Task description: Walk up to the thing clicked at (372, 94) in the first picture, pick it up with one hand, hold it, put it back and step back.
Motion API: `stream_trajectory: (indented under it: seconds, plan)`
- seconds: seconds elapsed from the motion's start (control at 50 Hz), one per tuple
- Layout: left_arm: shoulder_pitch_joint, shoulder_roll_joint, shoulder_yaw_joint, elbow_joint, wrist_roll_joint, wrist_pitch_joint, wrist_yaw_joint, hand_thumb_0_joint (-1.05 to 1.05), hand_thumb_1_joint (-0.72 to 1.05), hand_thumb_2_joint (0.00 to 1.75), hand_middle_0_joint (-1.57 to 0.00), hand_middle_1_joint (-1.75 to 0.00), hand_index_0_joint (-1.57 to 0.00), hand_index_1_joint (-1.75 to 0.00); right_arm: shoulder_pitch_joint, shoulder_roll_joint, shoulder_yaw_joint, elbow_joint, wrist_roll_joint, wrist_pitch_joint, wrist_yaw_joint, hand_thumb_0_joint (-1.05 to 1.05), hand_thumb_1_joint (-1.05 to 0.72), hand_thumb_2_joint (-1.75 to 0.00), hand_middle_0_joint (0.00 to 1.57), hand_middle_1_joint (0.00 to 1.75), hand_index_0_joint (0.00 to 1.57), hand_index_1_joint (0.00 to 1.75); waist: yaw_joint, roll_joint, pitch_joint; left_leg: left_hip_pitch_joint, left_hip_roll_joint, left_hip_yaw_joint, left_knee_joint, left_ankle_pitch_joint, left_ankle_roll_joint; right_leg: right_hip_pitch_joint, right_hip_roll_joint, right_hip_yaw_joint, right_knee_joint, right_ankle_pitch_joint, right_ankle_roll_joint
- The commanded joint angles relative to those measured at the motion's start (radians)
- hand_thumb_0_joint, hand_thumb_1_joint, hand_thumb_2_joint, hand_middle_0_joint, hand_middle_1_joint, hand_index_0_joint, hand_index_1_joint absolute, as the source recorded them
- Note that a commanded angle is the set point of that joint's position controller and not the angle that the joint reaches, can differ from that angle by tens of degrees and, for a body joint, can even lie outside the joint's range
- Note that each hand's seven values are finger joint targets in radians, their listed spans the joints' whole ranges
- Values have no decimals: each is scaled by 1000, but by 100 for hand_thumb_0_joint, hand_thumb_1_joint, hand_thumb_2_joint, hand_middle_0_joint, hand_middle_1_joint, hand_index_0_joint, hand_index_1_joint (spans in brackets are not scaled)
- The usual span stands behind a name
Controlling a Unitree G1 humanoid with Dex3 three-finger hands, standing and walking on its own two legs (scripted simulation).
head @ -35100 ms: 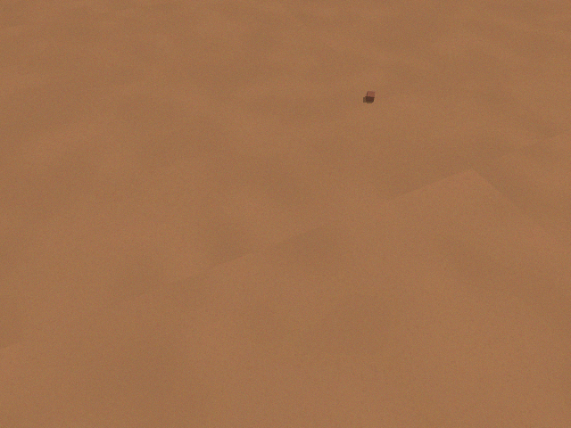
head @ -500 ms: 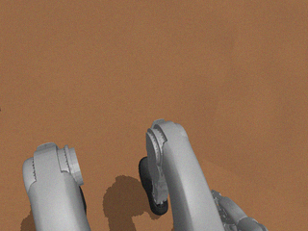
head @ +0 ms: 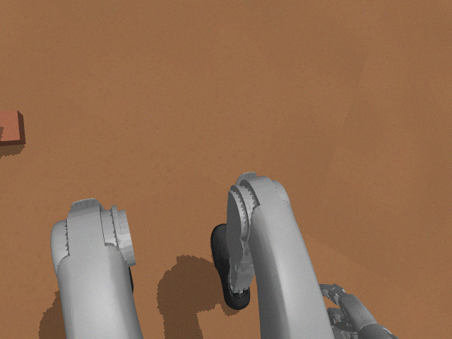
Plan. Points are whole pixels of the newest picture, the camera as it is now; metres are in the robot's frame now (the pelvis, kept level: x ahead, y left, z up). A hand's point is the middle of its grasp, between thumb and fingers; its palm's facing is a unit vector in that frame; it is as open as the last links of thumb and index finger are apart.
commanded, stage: withdraw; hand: left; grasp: from above
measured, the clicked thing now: (8, 128) +0.49 +0.34 -0.31
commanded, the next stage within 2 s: home in 0.04 s
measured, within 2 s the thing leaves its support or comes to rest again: neither
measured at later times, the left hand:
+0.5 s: hand out of the picture +0.42 +0.33 -0.09, palm faces -0.27 -0.35 -0.90, open 10.3 cm
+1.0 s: hand out of the picture +0.28 +0.26 +0.14, palm faces +0.06 -0.90 -0.43, open 7.4 cm
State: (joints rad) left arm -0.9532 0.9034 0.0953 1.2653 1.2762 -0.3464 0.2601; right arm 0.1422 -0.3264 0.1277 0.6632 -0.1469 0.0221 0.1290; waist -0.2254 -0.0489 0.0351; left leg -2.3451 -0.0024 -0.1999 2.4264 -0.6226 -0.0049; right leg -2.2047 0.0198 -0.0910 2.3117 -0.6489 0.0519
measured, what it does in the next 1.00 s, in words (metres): rises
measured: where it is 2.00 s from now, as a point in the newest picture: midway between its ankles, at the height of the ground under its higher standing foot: (180, 297)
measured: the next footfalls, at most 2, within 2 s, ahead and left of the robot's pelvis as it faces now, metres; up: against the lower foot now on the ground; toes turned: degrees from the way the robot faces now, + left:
none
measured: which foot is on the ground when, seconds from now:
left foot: down 0.00-1.00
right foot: down 0.00-1.00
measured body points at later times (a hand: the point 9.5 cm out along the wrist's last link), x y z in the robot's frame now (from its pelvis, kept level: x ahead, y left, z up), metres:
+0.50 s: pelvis +0.01 +0.00 +0.05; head +0.23 +0.07 +0.43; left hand +0.43 +0.34 -0.03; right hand +0.09 -0.27 -0.07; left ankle +0.09 +0.13 -0.29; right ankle +0.12 -0.14 -0.29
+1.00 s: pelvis +0.03 +0.00 +0.24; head +0.16 +0.05 +0.67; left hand +0.27 +0.30 +0.17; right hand +0.27 -0.21 +0.16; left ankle +0.08 +0.13 -0.29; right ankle +0.12 -0.14 -0.29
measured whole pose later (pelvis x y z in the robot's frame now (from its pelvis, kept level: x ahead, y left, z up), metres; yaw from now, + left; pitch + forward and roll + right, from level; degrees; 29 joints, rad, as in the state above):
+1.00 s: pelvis +0.03 +0.00 +0.24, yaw +8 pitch +26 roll -5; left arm -0.01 0.36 0.08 0.29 0.14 0.25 0.05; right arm 0.09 -0.23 0.01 0.54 0.03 -0.07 -0.03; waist -0.06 0.02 -0.19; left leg -1.51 0.03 -0.09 1.64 -0.60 -0.01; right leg -1.43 -0.02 -0.05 1.58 -0.61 0.04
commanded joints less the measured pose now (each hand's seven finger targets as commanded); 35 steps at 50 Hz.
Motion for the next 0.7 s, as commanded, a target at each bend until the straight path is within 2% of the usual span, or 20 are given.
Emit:
stream_trajectory:
  seconds: [0.0, 0.02, 0.04, 0.1, 0.12, 0.16, 0.24, 0.3, 0.36, 0.4, 0.42, 0.44, 0.48, 0.5, 0.52, 0.54, 0.6, 0.62, 0.66, 0.68]
  plan:
    - [-344, 326, 113, -243, -9, 64, 110, 0, -41, 92, -15, -91, -16, -91, 179, -255, -124, -26, 13, -9, -9, 0, -89, -90, 20, 30, 20, 30, 21, 595, -876, 778, 20, 95, -349, 133, -6, 215, 21, -102, -192, 187, -96]
    - [-348, 350, 140, -242, -9, 86, 117, 0, -40, 91, -17, -89, -17, -89, 182, -253, -125, -23, 17, -7, -10, 0, -89, -90, 20, 30, 20, 30, 30, 584, -875, 750, 15, 102, -355, 129, -1, 219, 19, -97, -197, 185, -94]
    - [-318, 329, 132, -171, -8, 112, 117, 0, -38, 90, -18, -87, -18, -87, 181, -248, -126, -18, 22, -7, -11, 0, -89, -90, 20, 30, 20, 30, 22, 546, -832, 719, 13, 107, -352, 115, 5, 216, 17, -92, -209, 178, -92]
    - [-279, 209, 38, -41, -22, 162, 97, 0, -40, 91, -14, -91, -15, -90, 197, -220, -104, 2, 25, -10, -13, 0, -89, -89, 20, 30, 20, 30, -31, 395, -724, 579, 8, 121, -327, 67, 30, 221, 29, -88, -252, 156, -87]
    - [-253, 183, 10, 9, -33, 174, 85, 0, -40, 91, -13, -93, -14, -91, 198, -216, -100, 3, 29, -13, -12, 0, -88, -89, 20, 30, 20, 30, -36, 340, -680, 530, 5, 127, -315, 57, 39, 225, 33, -83, -267, 145, -86]
    - [-239, 168, -2, 44, -68, 187, 61, 0, -24, 82, -22, -77, -20, -75, 201, -217, -92, 4, 33, -26, -11, 0, -89, -90, 20, 30, 20, 30, -39, 281, -633, 468, 2, 129, -310, 47, 48, 248, 29, -76, -276, 135, -82]
    - [-239, 173, 31, -10, -145, 174, 6, 0, 7, 87, -22, -53, -21, -55, 226, -224, -102, 0, 33, -51, -3, 0, -89, -90, 20, 30, 20, 30, -28, 252, -670, 484, 0, 123, -315, 61, 44, 301, 21, -75, -283, 131, -79]
    - [-207, 183, 75, -147, -212, 150, -19, 0, 28, 88, -22, -48, -21, -49, 232, -218, -120, -17, 39, -63, 0, 0, -89, -90, 20, 30, 20, 30, 22, 323, -812, 581, -1, 133, -337, 97, 30, 374, 18, -69, -283, 154, -81]
    - [-115, 194, 148, -431, -314, 149, -25, 0, 47, 84, -20, -39, -20, -40, 235, -218, -171, -53, 62, -63, -1, 0, -90, -90, 20, 30, 20, 30, 111, 455, -1041, 769, -1, 148, -404, 172, 11, 451, 6, -51, -293, 216, -90]
    - [-1, 154, 159, -599, -396, 182, -35, 0, 61, 79, -18, -30, -18, -30, 226, -217, -213, -76, 87, -61, -6, 0, -90, -90, 20, 30, 20, 30, 144, 490, -1080, 877, 6, 140, -473, 183, 2, 440, -1, -38, -330, 226, -96]
    - [72, 90, 140, -623, -436, 207, -45, 0, 65, 78, -18, -28, -18, -28, 220, -201, -214, -79, 94, -58, -7, 0, -90, -90, 20, 30, 20, 30, 133, 458, -1031, 865, 9, 132, -511, 148, 8, 438, 1, -35, -356, 212, -90]
    - [66, 83, 151, -681, -477, 229, -52, 0, 72, 80, -18, -28, -18, -28, 201, -193, -215, -79, 104, -51, -13, 0, -90, -90, 20, 30, 20, 30, 127, 423, -1002, 847, 9, 126, -535, 116, 14, 444, 1, -31, -384, 200, -86]
    - [90, 34, 150, -702, -534, 277, -77, 0, 67, 78, -18, -27, -18, -27, 191, -179, -217, -66, 115, -40, -29, 0, -90, -90, 20, 30, 20, 30, 117, 378, -949, 829, 8, 116, -561, 88, 25, 454, 4, -23, -428, 191, -82]
    - [122, -14, 122, -726, -562, 298, -99, 0, 69, 80, -18, -28, -18, -28, 193, -167, -214, -70, 120, -35, -38, 0, -90, -90, 20, 30, 20, 30, 105, 357, -931, 814, 9, 118, -576, 70, 30, 478, 7, -20, -460, 177, -82]
    - [169, -19, 128, -752, -597, 320, -118, 0, 73, 82, -19, -29, -19, -29, 185, -162, -215, -78, 127, -32, -47, 0, -90, -90, 20, 30, 20, 30, 118, 308, -929, 810, 9, 117, -587, 55, 37, 506, 10, -13, -491, 159, -80]
    - [270, -80, 100, -719, -629, 346, -142, 0, 76, 86, -20, -31, -19, -32, 177, -152, -215, -80, 131, -31, -54, 0, -90, -90, 20, 30, 20, 30, 114, 263, -866, 796, 11, 120, -613, 51, 40, 537, 10, -9, -525, 151, -78]
    - [408, -178, 42, -814, -747, 407, -207, 0, 89, 90, -20, -30, -20, -30, 135, -141, -220, -108, 142, -37, -77, 0, -90, -90, 20, 30, 20, 30, 124, 188, -800, 824, 19, 125, -688, 27, 45, 627, 9, 3, -606, 129, -75]
    - [407, -179, 39, -891, -784, 419, -219, 0, 90, 91, -20, -31, -20, -31, 126, -139, -219, -121, 147, -43, -86, 0, -90, -90, 20, 30, 20, 30, 130, 191, -815, 855, 22, 123, -714, 29, 44, 663, 8, 7, -628, 132, -74]
    - [463, -216, 28, -950, -853, 442, -236, 0, 90, 91, -20, -31, -20, -31, 104, -131, -215, -137, 154, -56, -102, 0, -90, -90, 20, 30, 20, 30, 123, 185, -791, 914, 25, 111, -761, 41, 40, 701, 4, 8, -670, 146, -71]
    - [494, -219, 39, -957, -885, 450, -237, 0, 90, 90, -20, -30, -20, -30, 87, -124, -211, -138, 159, -63, -110, 0, -90, -90, 20, 30, 20, 30, 122, 168, -761, 928, 26, 109, -778, 41, 40, 715, 3, 11, -690, 147, -71]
